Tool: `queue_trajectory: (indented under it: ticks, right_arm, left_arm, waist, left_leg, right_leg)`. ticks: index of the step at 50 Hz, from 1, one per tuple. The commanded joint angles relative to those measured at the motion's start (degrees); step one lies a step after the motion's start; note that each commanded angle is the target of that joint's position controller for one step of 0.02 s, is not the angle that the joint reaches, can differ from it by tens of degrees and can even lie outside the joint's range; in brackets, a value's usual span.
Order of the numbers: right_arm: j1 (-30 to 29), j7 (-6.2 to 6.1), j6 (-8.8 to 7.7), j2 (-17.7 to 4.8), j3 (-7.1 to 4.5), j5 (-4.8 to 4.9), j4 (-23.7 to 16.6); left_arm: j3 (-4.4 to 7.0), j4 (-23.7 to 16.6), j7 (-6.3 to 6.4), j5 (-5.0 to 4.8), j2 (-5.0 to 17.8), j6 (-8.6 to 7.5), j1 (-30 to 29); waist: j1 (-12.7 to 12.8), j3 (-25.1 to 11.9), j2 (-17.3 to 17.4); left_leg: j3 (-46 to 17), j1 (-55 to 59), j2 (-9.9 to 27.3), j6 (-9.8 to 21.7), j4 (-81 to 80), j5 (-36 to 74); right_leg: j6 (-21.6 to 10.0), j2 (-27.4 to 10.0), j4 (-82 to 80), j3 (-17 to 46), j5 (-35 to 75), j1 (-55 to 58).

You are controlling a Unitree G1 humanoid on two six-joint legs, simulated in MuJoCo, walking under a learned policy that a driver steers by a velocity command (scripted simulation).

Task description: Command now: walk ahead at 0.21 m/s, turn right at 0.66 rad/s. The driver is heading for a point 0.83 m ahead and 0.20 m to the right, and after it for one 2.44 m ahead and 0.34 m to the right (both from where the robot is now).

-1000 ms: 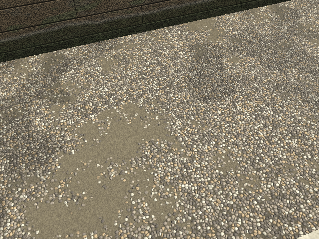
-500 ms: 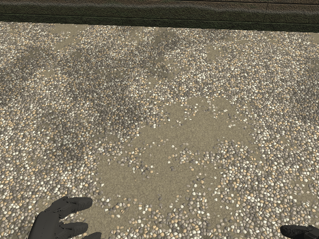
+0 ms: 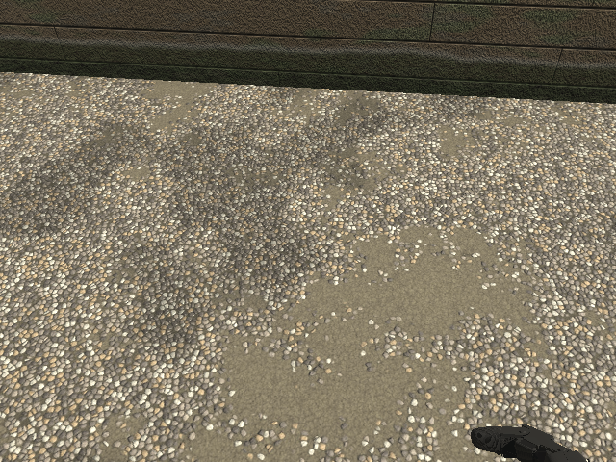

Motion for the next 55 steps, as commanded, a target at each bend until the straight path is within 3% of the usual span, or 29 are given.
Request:
queue_trajectory:
  ticks: [1, 6, 8, 10, 12, 15, 18, 19, 20, 21, 22, 23, 24, 25, 26, 29, 32, 34, 36, 39, 41, 42, 43, 44, 45, 46, 47, 50, 55]
  right_arm:
    - [-0.4, -0.70, -0.62, -8.6, -3.76, -0.62, -3.9]
    - [-0.1, -0.72, -0.13, -9.8, -5.11, -0.64, -2.9]
    - [-3.8, -0.26, 0.41, -9.7, -5.35, -0.48, -4.1]
    - [-9.1, 0.03, 0.62, -9.8, -5.31, -0.11, -6.1]
    - [-6.9, 0.13, -0.48, -11.5, -5.30, 0.61, -5.0]
    - [-5.4, -0.54, -0.66, -12.6, -5.19, 0.22, -3.7]
    - [-0.5, 0.01, 0.98, -11.5, -4.79, 0.80, -2.7]
    - [6.2, -0.71, -0.47, -9.2, -5.07, -0.89, -0.4]
    - [10.3, -1.17, -1.27, -8.8, -5.10, -0.22, 1.2]
    - [11.0, -1.68, -1.11, -9.7, -5.13, -0.13, 1.1]
    - [8.6, -1.93, -0.35, -15.1, -6.07, -1.92, 0.6]
    - [4.8, -2.19, -0.62, -15.2, -6.62, -2.65, -0.6]
    - [-1.0, -2.08, -0.88, -13.1, -5.75, -2.59, -1.8]
    - [-4.3, -2.23, -0.92, -11.0, -5.00, -1.80, -2.8]
    - [-6.8, -2.56, -0.90, -10.2, -4.77, -0.62, -3.4]
    - [-0.8, -2.70, -0.89, -10.5, -3.83, -0.40, -1.0]
    - [5.7, -1.68, -0.64, -9.4, -2.56, 0.81, -0.6]
    - [6.5, -1.23, -0.55, -8.2, -1.99, 1.33, -0.4]
    - [7.4, -1.05, -0.02, -10.4, -3.59, 2.20, 0.7]
    - [15.2, -2.14, 2.00, -16.0, -6.66, 2.17, 3.4]
    - [14.5, -2.42, 2.92, -16.6, -7.12, 3.51, 3.2]
    - [13.7, -2.65, 2.92, -16.6, -7.23, 4.14, 2.9]
    - [9.2, 0.48, 0.95, -13.3, -7.29, 1.26, 2.0]
    - [5.9, 1.40, -0.52, -6.9, -5.65, 2.75, -0.9]
    - [3.5, 1.99, -0.89, -8.1, -5.73, 2.00, -2.5]
    - [0.2, 2.13, -0.66, -10.2, -6.95, 1.33, -3.3]
    - [1.2, 2.07, -0.16, -10.3, -7.44, 1.77, -2.9]
    - [7.3, 1.48, 1.89, -10.9, -7.95, 1.33, -0.9]
    - [1.4, 2.13, 3.05, -9.2, -6.03, 0.96, -4.0]
  left_arm:
    - [2.24, -4.9, 0.32, -0.38, 5.0, -0.24, -2.0]
    - [3.52, -5.8, 0.46, -0.85, 7.1, 1.24, -1.9]
    - [4.35, -6.2, 0.36, -0.97, 10.2, 1.82, -0.2]
    - [5.80, -5.6, 0.06, 0.00, 15.4, 2.06, 2.6]
    - [7.58, -5.2, 1.08, 1.17, 18.2, 2.19, 4.4]
    - [6.93, -6.2, 1.92, 0.18, 14.8, 1.66, -6.1]
    - [6.75, -5.8, 1.60, 0.92, 14.6, 1.49, -11.0]
    - [5.08, -8.4, 3.57, -3.16, 11.9, 2.08, -7.2]
    - [4.26, -8.6, 4.42, -3.69, 10.3, 2.51, -8.7]
    - [3.61, -6.6, 4.00, -3.95, 7.5, 2.48, -2.6]
    - [3.94, -10.1, 3.44, -4.42, 7.4, 0.91, -3.2]
    - [5.91, -9.0, 3.26, -3.98, 13.8, -0.70, -4.1]
    - [6.97, -7.5, 3.59, -4.04, 16.9, -0.44, -2.4]
    - [7.26, -6.3, 4.41, -3.53, 17.3, 0.76, 0.1]
    - [7.18, -5.1, 5.16, -2.88, 16.8, 1.93, 3.6]
    - [4.98, -6.4, 5.76, -2.45, 11.7, 3.03, 2.3]
    - [2.84, -8.0, 4.11, -3.95, 7.6, 3.36, -1.5]
    - [1.20, -8.3, 3.89, -3.21, 5.5, 3.06, -3.9]
    - [0.02, -8.1, 3.33, -1.09, 4.3, 1.98, -4.6]
    - [-0.33, -6.8, 2.63, -2.17, 4.0, -0.92, -6.5]
    - [0.26, -4.8, 2.96, -2.02, 5.3, -1.81, -2.4]
    - [0.56, -4.0, 3.10, -1.07, 6.5, -1.78, -0.3]
    - [1.36, -1.1, 3.87, 1.33, 7.8, -0.55, 4.9]
    - [2.76, -0.7, 3.82, 2.73, 11.1, -0.80, 6.2]
    - [4.52, -0.6, 3.78, 2.82, 15.3, -0.90, 5.2]
    - [3.86, -1.0, 4.16, 2.51, 12.6, -1.46, 4.3]
    - [3.02, -1.4, 4.10, 2.34, 9.7, -2.12, 0.6]
    - [1.99, -2.2, 2.74, 1.15, 5.4, -4.27, -6.7]
    - [3.60, -1.1, 1.99, 1.71, 8.5, -5.23, -5.4]
  waist:
    - [-1.4, -4.4, 3.0]
    - [0.1, -6.0, 1.2]
    - [2.8, -4.4, -5.7]
    - [6.2, -1.9, -17.5]
    - [4.7, -4.3, -16.6]
    - [-0.4, -6.6, -11.4]
    - [-3.7, -6.1, -11.0]
    - [-4.5, -11.2, -7.8]
    - [-7.4, -10.5, -2.6]
    - [-6.2, -13.8, 6.7]
    - [-3.1, -11.4, 16.8]
    - [-2.4, -5.7, 13.7]
    - [0.1, -0.2, 10.7]
    - [1.7, 2.7, 8.4]
    - [3.0, 3.5, 6.2]
    - [1.3, 0.8, -0.3]
    - [-1.0, -1.6, 0.0]
    - [-0.9, -1.9, 1.4]
    - [-1.0, -2.3, 5.1]
    - [-5.8, -1.9, 9.5]
    - [-4.1, -3.6, 9.5]
    - [-3.0, -5.5, 9.5]
    - [-0.2, -9.3, 7.9]
    - [1.3, -11.2, -5.3]
    - [3.6, -8.4, -15.6]
    - [4.0, -4.2, -10.2]
    - [1.2, -2.4, -8.0]
    - [-4.1, -2.4, -10.5]
    - [-2.5, 0.4, -12.0]
  left_leg:
    - [-6.3, 11.2, 9.3, 2.8, -7.1, 22.7]
    - [-0.2, 9.8, 10.7, 2.2, -1.6, 21.4]
    - [4.0, 4.1, 4.5, -0.3, 5.1, 11.0]
    - [3.2, -13.8, -6.1, -3.3, 14.2, -17.2]
    - [-6.9, -25.0, -6.8, -3.6, 22.7, -17.9]
    - [-8.8, -15.5, -5.2, -4.1, 14.0, -6.4]
    - [-9.4, 4.5, -5.6, -2.4, -1.1, -3.5]
    - [-12.0, 17.1, -2.6, -0.6, -3.5, 2.7]
    - [-10.9, 27.0, 0.4, 1.3, -12.3, 8.3]
    - [-17.3, 35.9, 8.6, 4.7, -14.0, 11.7]
    - [-33.0, 27.2, 21.5, 10.1, -17.0, 18.5]
    - [-33.6, 14.9, 24.0, 12.9, -22.1, 20.6]
    - [-26.6, 6.5, 20.2, 13.8, -24.6, 16.0]
    - [-20.2, 2.1, 15.6, 12.4, -25.6, 9.3]
    - [-15.4, -1.4, 13.6, 10.5, -25.4, 10.3]
    - [-11.6, -1.1, 11.7, 12.8, -23.0, 15.2]
    - [-16.7, 8.8, 12.9, 15.5, -21.2, 4.4]
    - [-18.7, 11.1, 12.2, 14.7, -20.5, -2.3]
    - [-19.6, 10.7, 10.7, 14.6, -20.9, -4.1]
    - [-21.7, 9.3, 9.9, 15.6, -19.2, 3.1]
    - [-25.1, 9.1, 10.9, 14.4, -18.2, 9.9]
    - [-25.2, 6.1, 10.5, 12.4, -17.0, 13.4]
    - [-18.7, -2.1, 5.4, 7.0, -9.5, 13.5]
    - [-8.5, -15.3, -2.7, 3.4, -0.4, -4.3]
    - [-2.5, -22.7, -5.5, 2.2, 11.6, -13.0]
    - [-5.8, -26.1, -3.3, 1.2, 21.3, -11.9]
    - [-7.6, -25.8, -2.5, 0.2, 26.2, -9.0]
    - [-5.7, -18.5, -0.8, -2.2, 26.6, -1.1]
    - [-1.5, -5.7, 0.9, 1.0, 6.3, -1.7]
  right_leg:
    - [-2.0, 2.3, 0.7, -1.0, 2.4, -8.4]
    - [-4.4, 2.0, 2.8, 2.4, 7.9, -9.5]
    - [-7.5, -0.7, -3.5, 13.4, 14.7, -8.8]
    - [-13.1, -4.4, -13.2, 32.1, 28.2, 2.1]
    - [-17.5, -8.2, -15.2, 38.5, 31.4, 12.9]
    - [-12.9, -3.4, -14.6, 30.5, 28.0, 7.4]
    - [-7.8, 0.2, -16.8, 29.2, 13.6, -5.4]
    - [-8.0, -3.0, -15.1, 34.8, 8.0, -9.8]
    - [-6.2, -1.7, -10.5, 31.9, -2.9, -17.6]
    - [-3.4, 5.8, 6.2, 21.5, -15.3, -22.3]
    - [-1.7, 9.6, 20.5, 14.8, -19.4, -31.5]
    - [0.9, 5.8, 30.7, 11.0, -14.4, -30.5]
    - [2.5, 3.9, 37.1, 7.3, -10.3, -27.7]
    - [3.1, 2.6, 41.4, 5.4, -6.5, -27.0]
    - [3.7, 2.4, 44.4, 5.1, -3.4, -24.1]
    - [4.3, 1.8, 53.3, 2.8, 1.4, -22.1]
    - [6.8, 3.0, 51.5, 6.3, -2.4, -28.5]
    - [7.2, 1.0, 37.5, 8.2, -2.4, -27.0]
    - [6.0, -2.4, 19.2, 1.4, -4.5, -20.8]
    - [4.1, 0.9, -1.5, -4.1, -10.1, -11.2]
    - [1.4, 2.7, -15.9, -4.6, 4.6, -4.5]
    - [-0.4, 2.2, -18.9, -4.1, 9.4, 2.1]
    - [-1.8, -1.2, -16.4, -4.1, 9.8, 14.5]
    - [-6.0, -10.7, -15.6, 4.9, 7.6, 21.5]
    - [-10.6, -18.8, -20.0, 13.2, 3.8, 17.0]
    - [-12.0, -20.4, -21.4, 14.4, 7.2, 14.2]
    - [-11.8, -19.4, -20.8, 11.0, 11.9, 10.9]
    - [-9.0, -14.0, -17.6, -1.3, 26.1, 5.9]
    - [-6.1, -14.1, -13.0, -8.4, 32.8, 0.6]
